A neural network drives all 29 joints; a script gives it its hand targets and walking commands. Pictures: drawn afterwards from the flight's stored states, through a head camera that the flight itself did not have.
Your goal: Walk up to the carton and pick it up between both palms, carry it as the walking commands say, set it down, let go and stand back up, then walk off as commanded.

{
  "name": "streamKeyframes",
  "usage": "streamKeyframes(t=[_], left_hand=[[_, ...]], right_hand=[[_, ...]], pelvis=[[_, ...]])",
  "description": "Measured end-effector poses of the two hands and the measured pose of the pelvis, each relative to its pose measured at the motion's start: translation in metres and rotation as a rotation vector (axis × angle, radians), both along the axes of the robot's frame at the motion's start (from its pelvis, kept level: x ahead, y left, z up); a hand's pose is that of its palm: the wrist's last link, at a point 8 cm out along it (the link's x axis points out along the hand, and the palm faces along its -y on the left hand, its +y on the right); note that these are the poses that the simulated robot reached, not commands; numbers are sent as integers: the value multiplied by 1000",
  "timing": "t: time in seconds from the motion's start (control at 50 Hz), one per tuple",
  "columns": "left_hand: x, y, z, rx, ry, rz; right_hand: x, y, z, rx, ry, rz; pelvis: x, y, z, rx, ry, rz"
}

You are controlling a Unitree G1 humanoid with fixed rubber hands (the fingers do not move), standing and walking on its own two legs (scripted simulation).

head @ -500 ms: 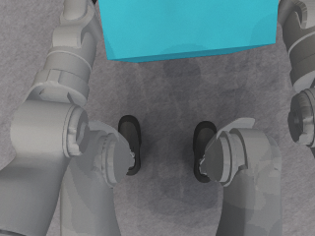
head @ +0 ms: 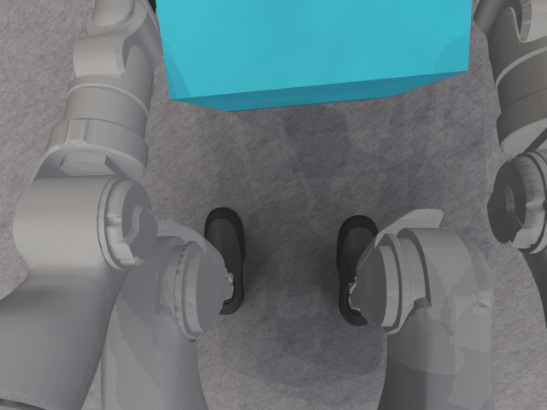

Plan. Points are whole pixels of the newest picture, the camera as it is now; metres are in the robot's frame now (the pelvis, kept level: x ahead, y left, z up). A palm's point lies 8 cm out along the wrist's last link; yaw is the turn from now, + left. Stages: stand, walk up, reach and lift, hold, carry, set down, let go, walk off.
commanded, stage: reach and lift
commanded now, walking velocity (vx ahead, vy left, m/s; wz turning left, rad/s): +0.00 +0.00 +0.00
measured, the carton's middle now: out of the picture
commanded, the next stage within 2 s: none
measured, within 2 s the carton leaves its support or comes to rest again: leaves its support in 0.20 s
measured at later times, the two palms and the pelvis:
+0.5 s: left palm out of the picture +0.54 +0.13 -0.09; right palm out of the picture +0.55 -0.22 -0.09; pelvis +0.00 +0.00 +0.04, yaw -2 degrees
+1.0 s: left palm out of the picture +0.54 +0.14 -0.03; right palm out of the picture +0.55 -0.22 -0.03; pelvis +0.01 +0.01 +0.08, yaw -2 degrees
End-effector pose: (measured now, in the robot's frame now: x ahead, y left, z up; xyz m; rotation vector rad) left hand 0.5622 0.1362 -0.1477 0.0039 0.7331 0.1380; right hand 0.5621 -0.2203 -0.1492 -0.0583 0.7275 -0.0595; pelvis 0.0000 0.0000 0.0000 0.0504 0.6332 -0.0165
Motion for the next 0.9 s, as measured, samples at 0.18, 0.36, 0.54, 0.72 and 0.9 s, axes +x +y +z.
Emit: streamKeyframes(t=[0.18,0.36,0.54,0.72,0.9], left_hand=[[3,-2,7,-8,4,-2],[-7,-11,35,-7,1,12],[-20,-4,63,-18,-7,47],[-16,3,87,-25,-17,56],[-17,-1,97,-32,-21,54]], right_hand=[[-4,-1,2,-9,4,-13],[-12,-8,31,-10,9,-30],[-8,-1,69,-13,7,-6],[-5,5,90,-13,1,-2],[-8,2,100,-10,-1,-9]], pelvis=[[5,1,2,-5,31,8],[8,2,20,-3,72,-16],[4,1,39,4,91,-31],[6,3,55,4,128,-23],[12,5,68,0,172,-25]])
